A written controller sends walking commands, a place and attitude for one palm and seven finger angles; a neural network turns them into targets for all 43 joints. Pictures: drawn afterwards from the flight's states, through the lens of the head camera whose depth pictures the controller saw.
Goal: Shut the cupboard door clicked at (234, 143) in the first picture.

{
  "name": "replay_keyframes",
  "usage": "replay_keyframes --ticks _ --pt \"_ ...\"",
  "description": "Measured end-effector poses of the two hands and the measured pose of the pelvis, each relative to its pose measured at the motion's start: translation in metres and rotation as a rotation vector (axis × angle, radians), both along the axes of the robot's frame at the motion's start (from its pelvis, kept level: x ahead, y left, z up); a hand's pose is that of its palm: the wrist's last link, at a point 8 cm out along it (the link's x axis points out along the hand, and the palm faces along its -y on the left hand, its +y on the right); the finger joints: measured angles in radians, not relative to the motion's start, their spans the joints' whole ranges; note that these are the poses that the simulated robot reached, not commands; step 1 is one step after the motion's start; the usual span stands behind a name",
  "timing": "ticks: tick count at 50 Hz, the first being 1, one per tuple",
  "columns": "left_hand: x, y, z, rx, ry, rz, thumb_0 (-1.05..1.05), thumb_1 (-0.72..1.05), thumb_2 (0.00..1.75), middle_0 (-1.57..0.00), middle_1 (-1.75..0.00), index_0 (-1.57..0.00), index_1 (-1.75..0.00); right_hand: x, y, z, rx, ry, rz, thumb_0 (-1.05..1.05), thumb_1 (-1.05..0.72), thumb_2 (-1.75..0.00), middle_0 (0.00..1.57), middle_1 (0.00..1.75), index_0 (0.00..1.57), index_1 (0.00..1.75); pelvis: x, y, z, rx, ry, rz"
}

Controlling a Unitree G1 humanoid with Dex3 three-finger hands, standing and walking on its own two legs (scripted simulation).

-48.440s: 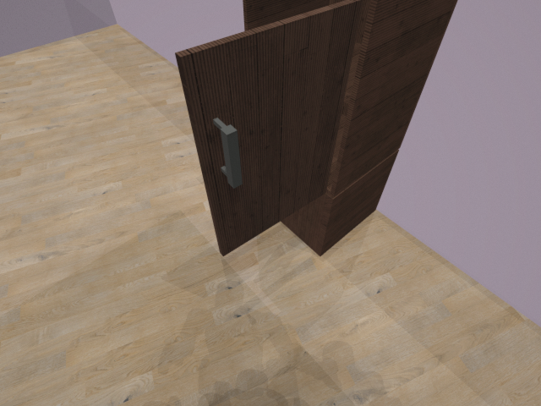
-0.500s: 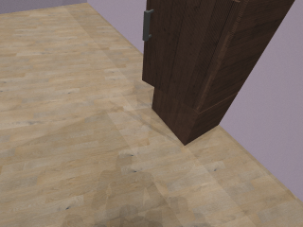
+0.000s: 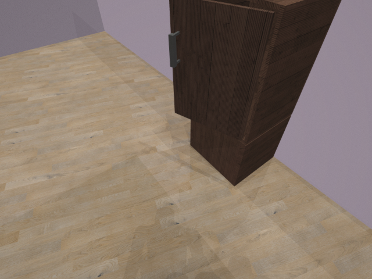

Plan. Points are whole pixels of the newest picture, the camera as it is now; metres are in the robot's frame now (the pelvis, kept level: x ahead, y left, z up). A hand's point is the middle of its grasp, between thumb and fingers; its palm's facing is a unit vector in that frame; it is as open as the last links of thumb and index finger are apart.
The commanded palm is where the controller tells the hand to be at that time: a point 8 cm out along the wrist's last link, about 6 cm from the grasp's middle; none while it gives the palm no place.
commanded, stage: let the arm hang, fingers relaxed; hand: left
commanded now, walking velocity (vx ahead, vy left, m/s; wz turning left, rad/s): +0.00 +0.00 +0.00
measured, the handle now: (175, 49) +1.00 +0.10 +0.04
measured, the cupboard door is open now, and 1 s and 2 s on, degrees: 19 19 19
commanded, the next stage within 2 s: look to check the result in 0.26 s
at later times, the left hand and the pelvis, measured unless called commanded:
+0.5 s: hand out of the picture -0.03 +0.15 -0.18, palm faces +0.03 -0.99 -0.17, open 7.3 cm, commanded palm none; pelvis +0.01 -0.01 +0.00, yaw -1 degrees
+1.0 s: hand out of the picture +0.00 +0.14 -0.18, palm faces +0.02 -0.99 -0.16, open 7.4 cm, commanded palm none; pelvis +0.02 -0.01 +0.00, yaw -1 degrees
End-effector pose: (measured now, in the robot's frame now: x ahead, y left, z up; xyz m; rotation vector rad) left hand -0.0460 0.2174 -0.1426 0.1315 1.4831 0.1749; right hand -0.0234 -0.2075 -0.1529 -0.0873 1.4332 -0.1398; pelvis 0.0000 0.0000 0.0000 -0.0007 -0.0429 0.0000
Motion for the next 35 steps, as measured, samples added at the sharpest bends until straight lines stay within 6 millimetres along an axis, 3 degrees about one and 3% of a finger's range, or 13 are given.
replay_keyframes --ticks 12,21,35 --pt "0.012 -0.026 -0.009 -0.066 -0.021 -0.006 0.00 0.91 0.90 -0.20 -0.30 -0.20 -0.30 -0.014 0.000 0.005 -0.016 0.033 -0.030 0.01 -0.91 -0.90 0.20 0.30 0.20 0.30 0.002 -0.003 0.000 0.000 0.004 -0.005" --pt "0.009 -0.022 -0.006 -0.044 0.004 -0.001 0.00 0.91 0.90 -0.20 -0.30 -0.20 -0.30 -0.010 0.000 0.004 -0.009 0.038 -0.033 0.01 -0.91 -0.90 0.20 0.30 0.20 0.30 0.006 -0.005 0.000 0.001 0.009 -0.007" --pt "0.018 -0.016 -0.003 -0.016 0.005 -0.007 0.00 0.91 0.90 -0.20 -0.30 -0.20 -0.30 0.014 -0.007 0.003 -0.010 0.002 -0.019 0.01 -0.91 -0.90 0.20 0.30 0.20 0.30 0.014 -0.009 0.001 0.002 0.008 -0.012"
